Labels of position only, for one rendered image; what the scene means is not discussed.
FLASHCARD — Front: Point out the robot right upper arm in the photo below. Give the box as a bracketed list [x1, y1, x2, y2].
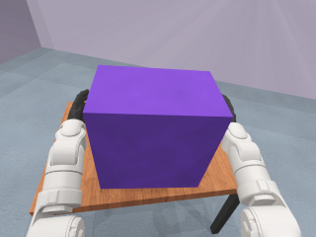
[240, 205, 300, 237]

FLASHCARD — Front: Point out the carton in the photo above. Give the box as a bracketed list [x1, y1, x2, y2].
[82, 64, 234, 190]

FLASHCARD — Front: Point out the right robot hand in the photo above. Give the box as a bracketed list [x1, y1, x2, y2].
[221, 94, 237, 122]

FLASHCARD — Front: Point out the left robot hand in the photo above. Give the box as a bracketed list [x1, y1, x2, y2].
[67, 89, 89, 123]

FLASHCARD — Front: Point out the robot left upper arm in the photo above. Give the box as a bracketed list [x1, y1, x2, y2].
[28, 215, 85, 237]

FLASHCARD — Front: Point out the table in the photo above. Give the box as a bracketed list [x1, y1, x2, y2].
[29, 102, 240, 234]

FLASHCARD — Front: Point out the right robot forearm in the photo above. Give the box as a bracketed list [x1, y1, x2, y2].
[221, 122, 302, 237]

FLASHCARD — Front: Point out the left robot forearm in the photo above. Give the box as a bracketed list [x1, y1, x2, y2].
[26, 118, 87, 237]

